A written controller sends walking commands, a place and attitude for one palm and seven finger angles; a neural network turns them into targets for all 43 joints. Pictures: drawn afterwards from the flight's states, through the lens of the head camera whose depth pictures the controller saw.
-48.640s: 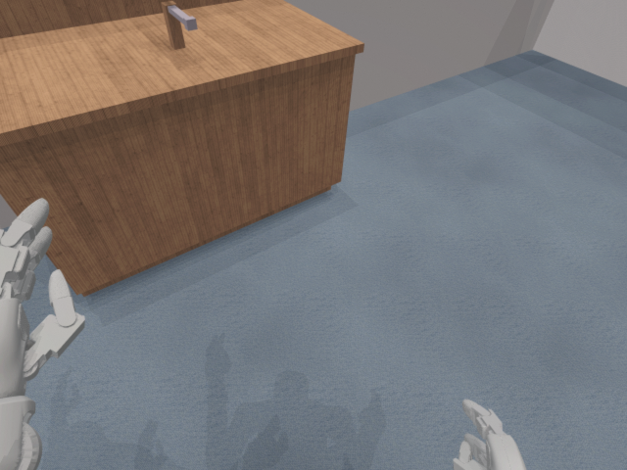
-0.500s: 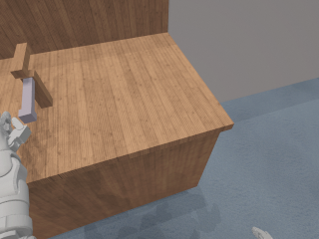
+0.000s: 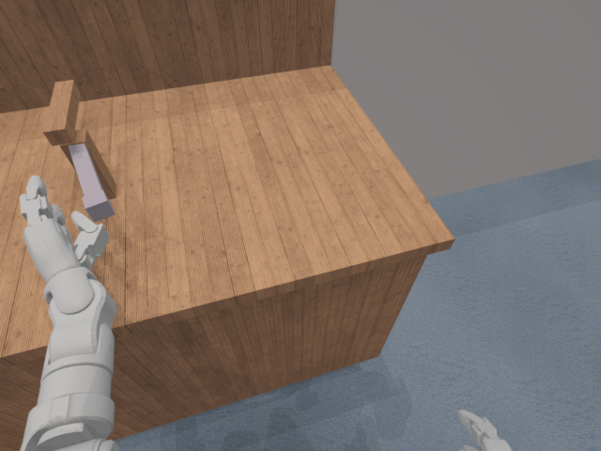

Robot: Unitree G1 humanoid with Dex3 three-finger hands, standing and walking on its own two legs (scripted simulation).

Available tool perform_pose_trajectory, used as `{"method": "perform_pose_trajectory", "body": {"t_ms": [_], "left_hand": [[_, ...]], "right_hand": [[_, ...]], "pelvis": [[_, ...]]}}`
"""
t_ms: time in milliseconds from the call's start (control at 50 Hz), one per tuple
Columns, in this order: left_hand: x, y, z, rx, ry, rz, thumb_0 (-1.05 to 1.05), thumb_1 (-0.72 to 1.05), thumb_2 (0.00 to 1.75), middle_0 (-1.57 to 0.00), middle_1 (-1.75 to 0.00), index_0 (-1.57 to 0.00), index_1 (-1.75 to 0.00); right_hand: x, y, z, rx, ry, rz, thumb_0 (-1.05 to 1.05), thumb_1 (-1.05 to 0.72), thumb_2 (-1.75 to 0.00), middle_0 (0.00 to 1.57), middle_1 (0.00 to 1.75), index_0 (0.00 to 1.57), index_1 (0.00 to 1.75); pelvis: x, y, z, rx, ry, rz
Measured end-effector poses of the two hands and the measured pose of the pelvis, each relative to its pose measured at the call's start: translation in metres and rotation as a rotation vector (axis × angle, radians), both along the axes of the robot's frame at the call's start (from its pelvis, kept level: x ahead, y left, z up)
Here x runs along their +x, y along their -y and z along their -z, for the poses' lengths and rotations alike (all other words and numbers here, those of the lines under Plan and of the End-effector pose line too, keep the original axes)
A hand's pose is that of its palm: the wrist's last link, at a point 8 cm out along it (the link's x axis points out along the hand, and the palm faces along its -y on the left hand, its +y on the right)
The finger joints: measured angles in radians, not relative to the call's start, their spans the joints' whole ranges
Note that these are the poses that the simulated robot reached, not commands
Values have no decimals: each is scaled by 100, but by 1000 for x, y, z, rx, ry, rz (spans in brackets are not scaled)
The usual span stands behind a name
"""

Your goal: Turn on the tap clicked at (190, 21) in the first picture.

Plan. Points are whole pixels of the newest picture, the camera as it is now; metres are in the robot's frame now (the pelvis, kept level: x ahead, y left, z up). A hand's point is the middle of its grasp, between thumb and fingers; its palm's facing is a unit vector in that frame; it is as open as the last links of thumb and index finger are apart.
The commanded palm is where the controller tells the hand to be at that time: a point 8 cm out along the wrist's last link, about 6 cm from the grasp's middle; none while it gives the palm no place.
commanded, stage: push the lever round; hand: left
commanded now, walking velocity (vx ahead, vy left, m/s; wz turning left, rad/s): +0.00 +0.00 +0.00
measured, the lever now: (98, 206) +0.40 +0.30 +0.10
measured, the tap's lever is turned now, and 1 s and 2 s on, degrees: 15 39 67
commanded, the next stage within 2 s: none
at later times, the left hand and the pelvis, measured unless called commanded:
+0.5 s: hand (138, 214) +0.40 +0.25 +0.09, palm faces +0.73 -0.68 -0.07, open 7.7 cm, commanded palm +0.35 +0.27 +0.09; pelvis +0.00 -0.01 +0.00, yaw +0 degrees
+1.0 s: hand (157, 202) +0.42 +0.23 +0.10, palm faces +0.80 -0.60 -0.05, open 7.7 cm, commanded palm +0.37 +0.23 +0.09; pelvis +0.00 -0.01 +0.00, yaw +0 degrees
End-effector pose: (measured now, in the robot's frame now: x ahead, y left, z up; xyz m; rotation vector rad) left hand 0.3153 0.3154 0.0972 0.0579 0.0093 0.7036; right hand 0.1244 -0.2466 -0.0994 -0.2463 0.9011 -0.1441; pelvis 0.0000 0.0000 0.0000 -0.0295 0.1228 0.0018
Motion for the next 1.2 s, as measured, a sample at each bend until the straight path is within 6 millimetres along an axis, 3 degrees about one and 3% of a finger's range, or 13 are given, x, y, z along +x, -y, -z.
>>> {"method": "perform_pose_trajectory", "body": {"t_ms": [280,740,1200], "left_hand": [[17,29,-1,-5,-14,-64,1,91,91,-15,-15,-15,-15],[39,55,-1,-31,-38,-185,1,90,90,-15,-15,-15,-15],[63,84,-4,-64,-52,-258,2,93,91,-15,-15,-15,-15]], "right_hand": [[-11,4,3,16,-27,25,1,-90,-90,21,30,20,30],[-28,19,9,12,-89,56,1,-90,-90,21,30,20,30],[-36,13,18,44,-138,28,1,-90,-90,21,30,20,30]], "pelvis": [[2,3,0,3,-3,8],[3,13,1,6,-20,8],[2,13,4,7,-49,1]]}}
